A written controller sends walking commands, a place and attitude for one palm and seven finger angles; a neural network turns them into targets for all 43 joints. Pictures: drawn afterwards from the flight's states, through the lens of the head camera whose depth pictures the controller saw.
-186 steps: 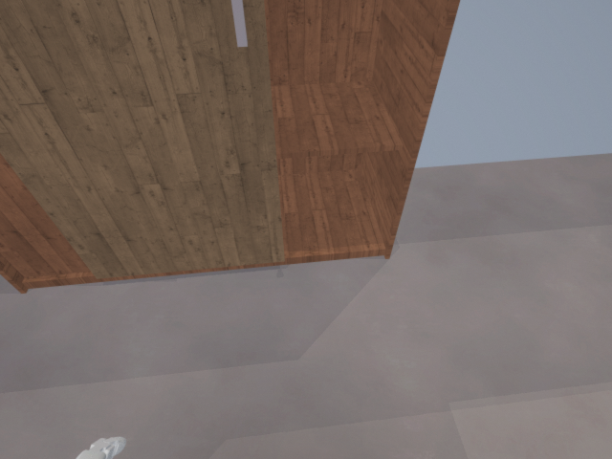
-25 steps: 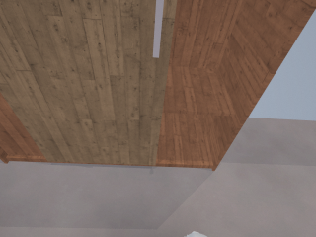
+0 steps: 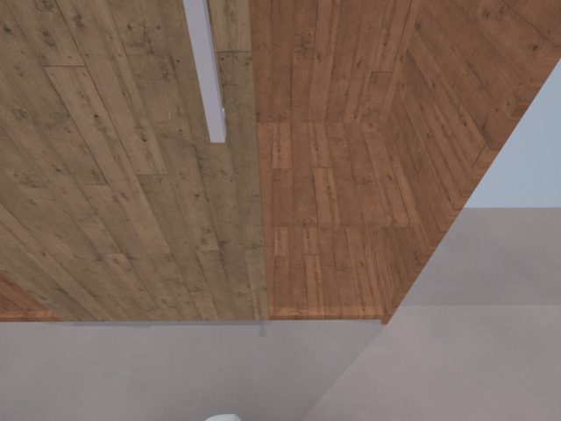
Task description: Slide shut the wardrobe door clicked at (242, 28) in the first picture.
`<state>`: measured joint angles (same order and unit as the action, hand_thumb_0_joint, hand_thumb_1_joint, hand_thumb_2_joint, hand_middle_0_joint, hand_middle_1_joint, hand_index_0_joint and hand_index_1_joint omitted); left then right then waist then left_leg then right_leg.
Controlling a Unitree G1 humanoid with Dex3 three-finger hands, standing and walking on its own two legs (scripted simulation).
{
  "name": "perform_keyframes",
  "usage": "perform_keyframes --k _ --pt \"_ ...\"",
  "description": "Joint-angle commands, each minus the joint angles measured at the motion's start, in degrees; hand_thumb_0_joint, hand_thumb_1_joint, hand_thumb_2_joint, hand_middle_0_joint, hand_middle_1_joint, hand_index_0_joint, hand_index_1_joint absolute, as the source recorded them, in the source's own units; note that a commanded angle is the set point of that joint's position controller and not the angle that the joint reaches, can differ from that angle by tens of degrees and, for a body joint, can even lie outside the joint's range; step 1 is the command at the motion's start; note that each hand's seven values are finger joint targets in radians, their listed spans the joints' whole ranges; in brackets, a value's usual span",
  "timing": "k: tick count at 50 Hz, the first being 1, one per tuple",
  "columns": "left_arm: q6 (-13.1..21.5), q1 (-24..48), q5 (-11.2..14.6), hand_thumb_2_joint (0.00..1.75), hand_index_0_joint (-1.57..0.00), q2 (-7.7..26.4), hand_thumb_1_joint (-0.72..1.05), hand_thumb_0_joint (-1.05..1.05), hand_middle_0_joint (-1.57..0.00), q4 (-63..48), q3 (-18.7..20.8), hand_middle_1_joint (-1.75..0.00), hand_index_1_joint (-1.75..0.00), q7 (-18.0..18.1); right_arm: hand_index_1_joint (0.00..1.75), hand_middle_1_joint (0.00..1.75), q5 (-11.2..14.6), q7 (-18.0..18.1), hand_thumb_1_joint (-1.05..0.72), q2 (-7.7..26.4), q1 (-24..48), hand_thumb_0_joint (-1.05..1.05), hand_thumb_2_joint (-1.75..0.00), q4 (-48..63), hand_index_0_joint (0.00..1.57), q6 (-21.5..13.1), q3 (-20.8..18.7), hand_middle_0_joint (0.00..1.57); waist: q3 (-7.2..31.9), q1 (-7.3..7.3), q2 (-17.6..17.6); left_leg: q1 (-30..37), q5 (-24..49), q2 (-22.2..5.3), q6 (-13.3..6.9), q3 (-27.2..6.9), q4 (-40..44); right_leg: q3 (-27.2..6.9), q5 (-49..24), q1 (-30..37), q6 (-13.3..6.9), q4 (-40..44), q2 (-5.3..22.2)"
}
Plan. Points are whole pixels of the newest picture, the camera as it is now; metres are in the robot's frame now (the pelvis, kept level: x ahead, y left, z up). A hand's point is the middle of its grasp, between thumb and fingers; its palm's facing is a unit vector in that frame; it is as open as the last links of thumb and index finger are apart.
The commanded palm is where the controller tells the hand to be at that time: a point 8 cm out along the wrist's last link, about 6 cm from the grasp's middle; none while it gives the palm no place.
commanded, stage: come to a stop and stand still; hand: left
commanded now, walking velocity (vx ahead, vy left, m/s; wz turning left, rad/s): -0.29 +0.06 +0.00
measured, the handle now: (208, 56) +0.50 +0.12 +0.26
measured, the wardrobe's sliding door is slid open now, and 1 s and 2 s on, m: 0.42 0.42 0.42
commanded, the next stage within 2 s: none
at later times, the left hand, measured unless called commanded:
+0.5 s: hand out of the picture -0.01 +0.24 -0.17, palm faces +0.04 -0.98 -0.21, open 7.4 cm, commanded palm none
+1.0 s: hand out of the picture -0.08 +0.15 -0.17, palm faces +0.11 -0.99 -0.12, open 7.4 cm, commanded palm none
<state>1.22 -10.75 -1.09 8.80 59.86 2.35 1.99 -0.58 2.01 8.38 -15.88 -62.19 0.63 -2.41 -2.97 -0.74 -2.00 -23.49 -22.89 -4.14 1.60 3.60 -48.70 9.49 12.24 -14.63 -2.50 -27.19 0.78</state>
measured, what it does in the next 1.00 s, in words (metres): steps on the spot: left foot, then right foot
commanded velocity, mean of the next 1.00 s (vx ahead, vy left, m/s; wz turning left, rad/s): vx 0.01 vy -0.02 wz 0.00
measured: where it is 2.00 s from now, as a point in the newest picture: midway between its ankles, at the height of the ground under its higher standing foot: outside the picture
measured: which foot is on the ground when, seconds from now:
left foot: up 0.00-0.12, down 0.14-0.68, up 0.70-0.94, down 0.96-1.00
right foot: down 0.00-0.16, up 0.18-0.64, down 0.66-1.00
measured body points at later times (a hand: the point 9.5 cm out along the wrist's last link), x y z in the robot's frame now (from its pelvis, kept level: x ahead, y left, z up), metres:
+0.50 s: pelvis -0.02 +0.04 +0.01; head -0.01 +0.07 +0.46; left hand -0.02 +0.29 -0.16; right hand +0.07 -0.18 -0.13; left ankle +0.06 +0.11 -0.74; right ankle -0.11 -0.12 -0.68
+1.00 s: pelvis -0.04 +0.02 +0.00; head -0.02 +0.01 +0.45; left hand -0.09 +0.20 -0.16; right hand -0.10 -0.19 -0.16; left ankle -0.07 +0.16 -0.74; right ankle -0.10 -0.09 -0.74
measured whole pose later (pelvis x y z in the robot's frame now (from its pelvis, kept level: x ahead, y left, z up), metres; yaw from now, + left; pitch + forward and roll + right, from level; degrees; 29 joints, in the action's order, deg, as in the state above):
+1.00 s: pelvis -0.04 +0.02 +0.00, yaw +1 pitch +1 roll +0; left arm 1.3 -20.7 -0.4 3.0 66.7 0.5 1.5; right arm -1.1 2.2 7.7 -22.2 -67.6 0.3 -1.0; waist 0.2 0.5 -1.6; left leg -11.9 -16.2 -3.3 1.8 1.4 -26.8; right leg 4.6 18.9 -7.7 -0.9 -25.1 0.1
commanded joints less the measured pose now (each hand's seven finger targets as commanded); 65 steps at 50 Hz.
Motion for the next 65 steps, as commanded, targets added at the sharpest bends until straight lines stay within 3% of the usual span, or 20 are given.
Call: perform_keyframes --k 1,4,6,7,8,9,10,12,14,24,28,31,33,34,37,42,45,48,52,65 --pt "-1.02 -4.34 -0.28 0.9 -0.2 9.87 0.9 0.0 -0.2 -2.64 2.26 -0.3 -0.3 0.92 0.3 0.3 0.07 -0.44 -0.9 2.29 -2.99 0.0 -0.9 2.9 0.2 1.33 -0.7 0.2 3.58 1.48 9.48 2.22 0.31 1.47 0.52 -0.62 3.08 -11.57 -39.93 3.62 -9.21 4.4 17.78" --pt "-1.72 -2.71 -0.51 0.9 -0.2 10.62 0.9 0.0 -0.2 -3.44 2.78 -0.3 -0.3 0.91 0.3 0.3 0.08 -0.53 -0.9 3.56 -1.67 0.0 -0.9 4.13 0.2 1.6 -1.31 0.2 3.42 0.59 11.42 5.56 3.08 1.27 0.38 -1.36 7.97 -11.72 -35.6 1.56 -8.42 2.28 17.97" --pt "-2.23 -1.55 -0.06 0.9 -0.2 10.66 0.9 0.0 -0.2 -3.99 2.77 -0.3 -0.3 0.75 0.3 0.3 -0.1 -0.69 -0.9 4.39 -2.76 0.0 -0.9 4.06 0.2 1.29 -1.33 0.2 3.36 -0.96 9.18 12.49 15.04 0.64 -0.18 -0.56 18.88 -9.93 -26.63 -1.78 -4.71 -1.69 14.92" --pt "-2.65 -3.17 0.16 0.9 -0.2 8.73 0.9 0.0 -0.2 -4.44 2.45 -0.3 -0.3 0.64 0.3 0.3 -0.48 -0.65 -0.9 7.06 -3.3 0.0 -0.9 4.51 0.2 0.68 -1.54 0.2 5.15 -0.66 0.96 17.23 32.35 -5.48 -2.7 -6.39 22.55 -6.69 -14.03 -5.29 -0.93 -6.97 9.71" --pt "-2.99 -5.36 0.53 0.9 -0.2 5.96 0.9 0.0 -0.2 -4.95 1.84 -0.3 -0.3 0.65 0.3 0.3 -0.78 -0.58 -0.9 11.39 -2.39 0.0 -0.9 5.92 0.2 0.36 -1.91 0.2 5.65 0.13 -12.06 16.52 51.08 -16.11 -8.53 -16.52 27.19 -2.31 9.17 -7.45 2.93 -16.17 2.49" --pt "-3.67 -5.1 0.35 0.9 -0.2 6.93 0.9 0.0 -0.2 -4.67 1.54 -0.3 -0.3 1.24 0.3 0.3 -0.6 0.16 -0.9 12.06 -0.66 0.0 -0.9 6.54 0.2 0.33 -1.82 0.2 5.8 -0.37 -15.69 11.07 52.45 -18.04 -11.77 -19.7 30.76 -7.93 25.1 -6.09 3.24 -29.03 -0.94" --pt "-4.14 -4.84 0.29 0.9 -0.2 7.72 0.9 0.0 -0.2 -4.1 2.1 -0.3 -0.3 1.16 0.3 0.3 -0.73 0.78 -0.9 11.99 1.74 0.0 -0.9 7.47 0.2 0.3 -1.5 0.2 4.98 0.05 -10.35 8.39 44.96 -17.54 -12.72 -18.56 31.22 -12.29 23.82 -6.93 2.81 -36.08 -0.53" --pt "-3.85 -6.74 0.0 0.9 -0.2 7.79 0.9 0.0 -0.2 -2.77 2.7 -0.3 -0.3 0.48 0.3 0.3 -0.89 1.03 -0.9 10.47 6.3 0.0 -0.9 8.96 0.2 0.06 -0.89 0.2 4.54 1.7 -4.66 11.06 38.64 -13.76 -12.37 -13.69 30.07 -13.68 16.45 -11.59 3.46 -42.61 -0.84" --pt "-3.71 -8.26 -0.07 0.9 -0.2 7.93 0.9 0.0 -0.2 -1.89 2.64 -0.3 -0.3 -0.05 0.3 0.3 -0.43 1.14 -0.9 9.29 6.42 0.0 -0.9 9.15 0.2 -0.63 -0.55 0.2 6.38 1.89 -3.02 13.25 36.82 -11.09 -11.0 -10.93 30.36 -13.78 11.8 -11.76 4.44 -42.44 -0.52" --pt "-4.14 -9.21 -0.26 0.9 -0.2 6.17 0.9 0.0 -0.2 -0.7 0.65 -0.3 -0.3 -0.77 0.3 0.3 -0.43 0.16 -0.9 10.06 1.07 0.0 -0.9 4.73 0.2 -0.31 -1.41 0.2 4.71 -1.09 -6.87 15.66 -2.79 -10.32 -8.75 -16.08 41.55 -9.56 15.69 -4.55 3.7 -16.36 0.52" --pt "-3.94 -15.53 0.17 0.9 -0.2 3.98 0.9 0.0 -0.2 2.5 0.03 -0.3 -0.3 -0.57 0.3 0.3 -0.91 -0.46 -0.9 10.59 0.94 0.0 -0.9 3.37 0.2 0.25 -2.12 0.2 3.16 0.52 -6.73 10.12 -7.98 -8.1 -6.01 -13.03 45.21 -5.37 15.45 3.69 1.66 -5.37 -1.75" --pt "-3.03 -21.82 0.09 0.9 -0.2 4.28 0.9 0.0 -0.2 5.44 -0.01 -0.3 -0.3 -0.24 0.3 0.3 -0.45 -0.79 -0.9 8.25 0.99 0.0 -0.9 1.73 0.2 0.6 -1.65 0.2 1.84 2.62 -2.41 4.21 -7.36 -2.83 -0.99 -7.15 41.78 -5.47 8.03 13.57 0.45 12.36 -0.8" --pt "-2.25 -18.73 -0.4 0.9 -0.2 8.62 0.9 0.0 -0.2 4.45 0.38 -0.3 -0.3 0.13 0.3 0.3 0.18 -1.06 -0.9 3.24 -0.67 0.0 -0.9 1.45 0.2 0.87 -0.44 0.2 -1.23 0.65 8.9 6.39 0.06 4.27 1.21 -0.94 25.93 -21.22 25.37 1.32 -3.81 23.05 12.83" --pt "-1.76 -12.38 -0.19 0.9 -0.2 9.81 0.9 0.0 -0.2 2.7 0.57 -0.3 -0.3 0.35 0.3 0.3 -0.41 -1.22 -0.9 3.26 -0.58 0.0 -0.9 1.25 0.2 1.42 -0.47 0.2 -5.35 -0.11 14.9 7.88 2.66 4.06 -0.08 -1.7 17.01 -26.17 33.96 -9.61 -5.42 28.4 17.23" --pt "-0.3 -5.99 0.18 0.9 -0.2 6.39 0.9 0.0 -0.2 1.28 -0.3 -0.3 -0.3 0.26 0.3 0.3 -0.46 -1.66 -0.9 3.39 -5.48 0.0 -0.9 -0.68 0.2 1.24 -0.23 0.2 -9.76 -2.31 9.88 4.08 6.23 1.97 -1.16 -2.8 7.65 -19.53 19.72 -9.58 -4.88 23.94 13.61" --pt "0.65 -14.01 0.19 0.9 -0.2 4.4 0.9 0.0 -0.2 4.28 -0.44 -0.3 -0.3 -0.08 0.3 0.3 -0.57 -0.93 -0.9 2.69 -3.63 0.0 -0.9 0.07 0.2 -0.07 0.52 0.2 -8.0 1.73 8.17 0.2 3.77 0.71 -0.97 -2.15 10.82 -18.76 5.96 0.52 -5.64 17.87 13.7" --pt "0.77 -14.18 0.23 0.9 -0.2 4.2 0.9 0.0 -0.2 5.04 0.03 -0.3 -0.3 0.09 0.3 0.3 -0.49 -0.34 -0.9 2.08 -5.4 0.0 -0.9 -0.64 0.2 -0.84 1.04 0.2 -3.34 1.57 9.05 4.66 5.15 0.61 -0.89 -1.94 18.1 -17.32 -6.1 4.64 -5.46 12.23 13.13" --pt "0.95 -15.28 0.9 0.9 -0.2 1.51 0.9 0.0 -0.2 6.11 -0.56 -0.3 -0.3 0.45 0.3 0.3 -0.36 0.55 -0.9 2.95 -9.08 0.0 -0.9 -3.39 0.2 -2.67 1.48 0.2 3.8 1.57 4.64 17.02 28.65 -1.89 -2.2 -3.97 25.26 -11.15 -17.98 5.4 -0.62 4.29 5.88" --pt "-0.04 -14.19 0.82 0.9 -0.2 1.58 0.9 0.0 -0.2 6.5 -0.52 -0.3 -0.3 0.76 0.3 0.3 -0.08 1.32 -0.9 3.37 -9.05 0.0 -0.9 -4.59 0.2 -2.73 1.55 0.2 4.3 1.28 -1.31 18.79 39.32 -3.29 -3.17 -3.58 23.41 -9.35 -14.52 6.31 0.7 3.11 4.61" --pt "-0.8 -11.62 0.65 0.9 -0.2 3.02 0.9 0.0 -0.2 6.01 -1.17 -0.3 -0.3 0.64 0.3 0.3 0.02 1.22 -0.9 4.0 -5.05 0.0 -0.9 -3.47 0.2 -2.03 1.81 0.2 -1.49 1.3 0.85 16.59 30.44 -2.64 -2.94 -4.3 28.11 -9.54 -11.3 6.39 1.6 6.35 5.26"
